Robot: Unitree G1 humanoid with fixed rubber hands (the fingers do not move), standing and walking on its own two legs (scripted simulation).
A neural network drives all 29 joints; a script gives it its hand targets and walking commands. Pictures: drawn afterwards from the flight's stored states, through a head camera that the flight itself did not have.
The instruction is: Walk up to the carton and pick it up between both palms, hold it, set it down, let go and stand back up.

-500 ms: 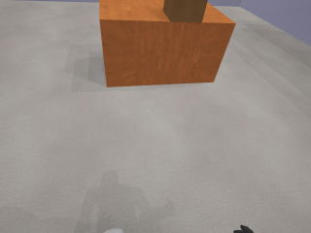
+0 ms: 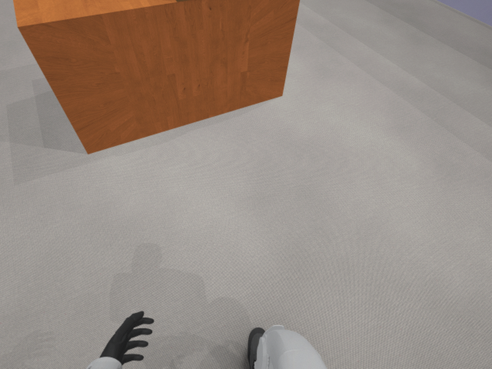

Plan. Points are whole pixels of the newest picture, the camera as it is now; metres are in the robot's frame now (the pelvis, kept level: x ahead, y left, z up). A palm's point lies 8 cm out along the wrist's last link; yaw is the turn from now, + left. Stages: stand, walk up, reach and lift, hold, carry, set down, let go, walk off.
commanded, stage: walk up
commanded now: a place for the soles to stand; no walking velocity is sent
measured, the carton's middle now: out of the picture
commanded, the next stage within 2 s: none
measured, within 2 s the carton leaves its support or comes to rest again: neither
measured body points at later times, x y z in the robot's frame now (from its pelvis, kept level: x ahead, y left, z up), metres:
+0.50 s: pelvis +0.28 +0.08 -0.01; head +0.27 +0.11 +0.44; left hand +0.30 +0.36 -0.16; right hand +0.42 -0.15 -0.10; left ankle +0.36 +0.20 -0.70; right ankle +0.20 -0.06 -0.63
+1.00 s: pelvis +0.55 +0.02 +0.00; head +0.58 +0.01 +0.45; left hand +0.66 +0.26 -0.11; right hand +0.56 -0.23 -0.14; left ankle +0.41 +0.17 -0.62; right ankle +0.64 -0.08 -0.70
